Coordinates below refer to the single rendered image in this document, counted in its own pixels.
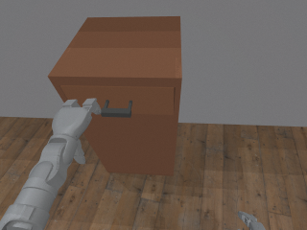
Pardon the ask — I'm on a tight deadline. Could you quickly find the handle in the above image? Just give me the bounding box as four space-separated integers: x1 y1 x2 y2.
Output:
101 100 132 118

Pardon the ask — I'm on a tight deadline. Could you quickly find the robot left hand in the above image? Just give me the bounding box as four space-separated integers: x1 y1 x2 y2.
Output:
52 98 102 165

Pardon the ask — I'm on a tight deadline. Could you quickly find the robot left forearm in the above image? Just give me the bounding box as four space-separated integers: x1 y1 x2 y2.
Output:
0 134 78 230

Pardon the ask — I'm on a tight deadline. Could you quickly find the drawer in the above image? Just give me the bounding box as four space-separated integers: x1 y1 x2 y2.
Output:
60 85 174 114

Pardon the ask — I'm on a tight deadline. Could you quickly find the robot right hand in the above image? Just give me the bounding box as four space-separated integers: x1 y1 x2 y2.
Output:
237 211 266 230

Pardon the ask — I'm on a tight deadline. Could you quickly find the cabinet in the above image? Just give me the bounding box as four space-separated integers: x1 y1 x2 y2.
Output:
48 16 182 176

